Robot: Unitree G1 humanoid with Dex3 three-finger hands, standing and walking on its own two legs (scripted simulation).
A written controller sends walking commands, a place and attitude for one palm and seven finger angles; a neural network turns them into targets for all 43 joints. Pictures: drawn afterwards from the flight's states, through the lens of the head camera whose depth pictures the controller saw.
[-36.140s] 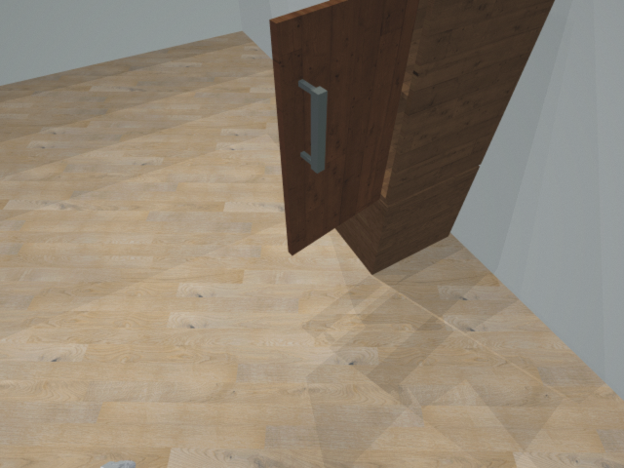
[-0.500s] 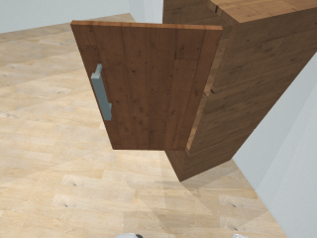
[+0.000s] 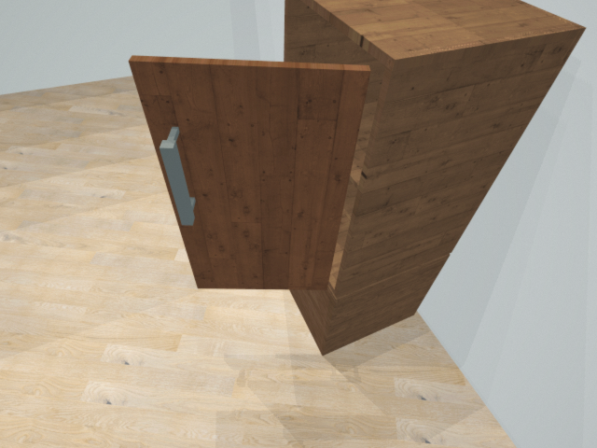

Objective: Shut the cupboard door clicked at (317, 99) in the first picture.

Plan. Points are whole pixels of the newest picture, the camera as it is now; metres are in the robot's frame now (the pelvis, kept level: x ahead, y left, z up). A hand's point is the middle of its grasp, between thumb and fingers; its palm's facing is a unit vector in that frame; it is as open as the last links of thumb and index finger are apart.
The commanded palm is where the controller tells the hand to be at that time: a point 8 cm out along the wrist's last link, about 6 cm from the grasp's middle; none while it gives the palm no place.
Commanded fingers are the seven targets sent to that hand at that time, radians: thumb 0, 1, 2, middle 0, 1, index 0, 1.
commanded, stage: come to a stop and stand still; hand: left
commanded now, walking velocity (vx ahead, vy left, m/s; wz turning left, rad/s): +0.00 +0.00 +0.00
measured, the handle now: (181, 178) +0.52 +0.23 +0.05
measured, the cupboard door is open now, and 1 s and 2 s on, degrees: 66 66 66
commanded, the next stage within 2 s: look again from close up in 0.14 s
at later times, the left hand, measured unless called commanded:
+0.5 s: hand out of the picture +0.00 +0.21 -0.19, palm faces +0.03 -0.98 -0.18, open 7.4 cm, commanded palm none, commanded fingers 0.00 0.90 0.90 -0.20 -0.30 -0.20 -0.30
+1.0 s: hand out of the picture -0.05 +0.21 -0.19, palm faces +0.05 -0.98 -0.17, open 7.4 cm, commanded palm none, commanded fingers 0.00 0.90 0.90 -0.20 -0.30 -0.20 -0.30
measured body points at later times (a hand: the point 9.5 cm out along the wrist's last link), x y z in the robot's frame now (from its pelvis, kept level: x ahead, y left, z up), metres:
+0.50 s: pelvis +0.00 +0.04 -0.01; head -0.01 +0.05 +0.44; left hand -0.01 +0.26 -0.17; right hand +0.04 -0.19 -0.16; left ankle +0.05 +0.14 -0.74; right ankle -0.02 -0.11 -0.74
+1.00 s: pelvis -0.01 +0.04 -0.01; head -0.02 +0.05 +0.44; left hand -0.05 +0.26 -0.17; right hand +0.02 -0.20 -0.15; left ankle +0.05 +0.14 -0.74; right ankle -0.02 -0.11 -0.74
